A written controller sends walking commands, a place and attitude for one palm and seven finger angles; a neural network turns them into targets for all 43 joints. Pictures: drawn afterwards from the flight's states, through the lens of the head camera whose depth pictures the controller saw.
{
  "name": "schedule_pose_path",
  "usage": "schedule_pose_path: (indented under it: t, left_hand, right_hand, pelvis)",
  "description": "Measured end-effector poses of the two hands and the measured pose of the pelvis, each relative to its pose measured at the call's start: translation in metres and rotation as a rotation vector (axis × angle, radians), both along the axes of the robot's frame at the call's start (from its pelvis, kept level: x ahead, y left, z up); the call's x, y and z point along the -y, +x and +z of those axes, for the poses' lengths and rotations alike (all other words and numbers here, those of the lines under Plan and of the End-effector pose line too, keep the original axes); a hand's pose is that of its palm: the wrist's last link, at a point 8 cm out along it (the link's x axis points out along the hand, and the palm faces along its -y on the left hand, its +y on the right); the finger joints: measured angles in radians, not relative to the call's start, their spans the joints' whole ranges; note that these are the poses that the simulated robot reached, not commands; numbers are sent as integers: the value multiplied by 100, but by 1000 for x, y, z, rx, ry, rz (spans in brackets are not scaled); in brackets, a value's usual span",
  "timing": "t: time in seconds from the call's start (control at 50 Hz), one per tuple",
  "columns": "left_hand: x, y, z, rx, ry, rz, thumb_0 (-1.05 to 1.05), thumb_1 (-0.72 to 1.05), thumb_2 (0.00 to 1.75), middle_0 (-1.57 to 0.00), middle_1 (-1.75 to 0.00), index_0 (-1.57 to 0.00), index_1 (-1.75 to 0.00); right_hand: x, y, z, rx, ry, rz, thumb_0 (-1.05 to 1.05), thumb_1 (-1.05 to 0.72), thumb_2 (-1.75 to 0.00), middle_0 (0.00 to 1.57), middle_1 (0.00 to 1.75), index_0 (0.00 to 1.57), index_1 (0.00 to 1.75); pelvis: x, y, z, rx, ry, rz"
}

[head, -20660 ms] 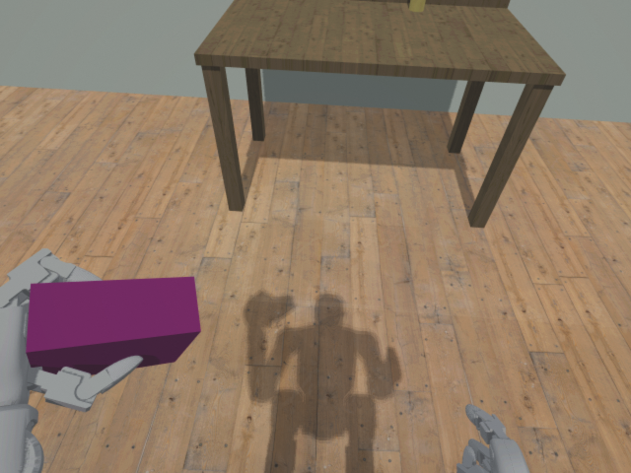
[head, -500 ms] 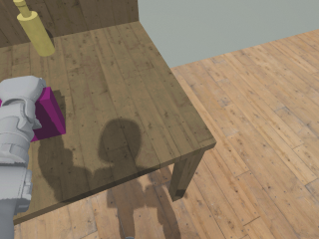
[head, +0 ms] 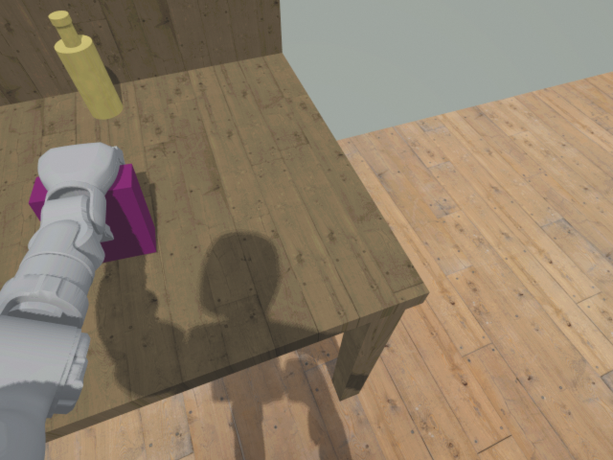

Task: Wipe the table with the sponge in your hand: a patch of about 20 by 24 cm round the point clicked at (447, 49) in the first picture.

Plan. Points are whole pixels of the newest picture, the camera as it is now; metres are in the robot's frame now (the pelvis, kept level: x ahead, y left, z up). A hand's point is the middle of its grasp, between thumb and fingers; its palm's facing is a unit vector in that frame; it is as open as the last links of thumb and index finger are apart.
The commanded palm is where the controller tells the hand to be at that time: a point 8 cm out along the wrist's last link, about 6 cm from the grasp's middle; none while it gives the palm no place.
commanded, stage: slide across to the middle lane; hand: left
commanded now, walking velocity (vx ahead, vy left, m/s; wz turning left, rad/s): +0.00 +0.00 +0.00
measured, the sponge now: (106, 228) +0.43 +0.31 +0.02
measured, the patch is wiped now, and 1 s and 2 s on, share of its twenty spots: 0.60 0.65 0.70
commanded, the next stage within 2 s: wipe back along the middle lane in 0.18 s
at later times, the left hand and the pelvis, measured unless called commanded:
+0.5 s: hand (130, 199) +0.45 +0.26 +0.06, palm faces -0.09 +0.01 -1.00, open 9.9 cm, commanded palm +0.42 +0.24 +0.10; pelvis +0.02 -0.01 +0.00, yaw +0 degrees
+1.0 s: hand (138, 222) +0.41 +0.24 +0.06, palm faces -0.03 +0.00 -1.00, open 9.9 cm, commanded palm +0.37 +0.22 +0.09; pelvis +0.02 +0.00 +0.01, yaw +0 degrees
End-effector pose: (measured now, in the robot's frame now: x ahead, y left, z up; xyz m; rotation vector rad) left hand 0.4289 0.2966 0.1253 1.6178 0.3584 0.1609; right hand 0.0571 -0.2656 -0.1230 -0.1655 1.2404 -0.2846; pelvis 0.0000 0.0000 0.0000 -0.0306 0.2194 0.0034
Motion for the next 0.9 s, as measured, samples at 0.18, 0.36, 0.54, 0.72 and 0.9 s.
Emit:
schedule_pose_path:
  t: [0.18, 0.36, 0.54, 0.72, 0.9]
  left_hand:
    - [32, 11, -4, 34, -27, -21, 1, -53, 107, -78, -133, -79, -133]
    - [37, 10, -8, 29, -25, 32, 0, -52, 107, -78, -133, -79, -134]
    - [43, 0, -8, 53, -29, 11, 0, -50, 106, -76, -134, -77, -134]
    - [51, -15, -8, 81, -29, 13, 0, -48, 104, -75, -134, -76, -134]
    - [59, -31, -8, 93, -36, 15, 0, -46, 103, -74, -134, -75, -135]
  right_hand:
    - [-4, 34, 0, 48, 37, 18, 0, -90, -90, 20, 30, 20, 30]
    - [3, 49, 2, 52, 40, 29, 0, -90, -90, 20, 30, 20, 30]
    - [10, 54, 6, 50, 30, 26, 0, -90, -90, 20, 30, 20, 30]
    - [1, 75, 10, 104, 50, 48, 0, -90, -90, 20, 30, 20, 30]
    - [-15, 104, 15, 180, 85, 94, 1, -90, -90, 20, 30, 20, 30]
  pelvis:
    - [2, 13, 1, 2, 6, -12]
    - [8, 19, 2, 12, 7, -6]
    - [8, 23, 3, 29, 8, -8]
    - [6, 23, 4, 51, 11, -5]
    - [4, 23, 5, 71, 14, 0]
